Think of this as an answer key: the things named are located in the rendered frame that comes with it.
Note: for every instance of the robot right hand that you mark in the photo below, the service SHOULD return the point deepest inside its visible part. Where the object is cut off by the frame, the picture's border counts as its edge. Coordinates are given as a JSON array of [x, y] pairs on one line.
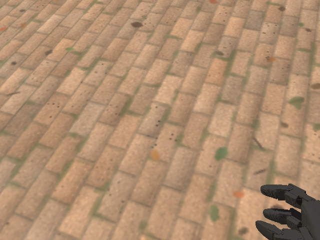
[[303, 226]]

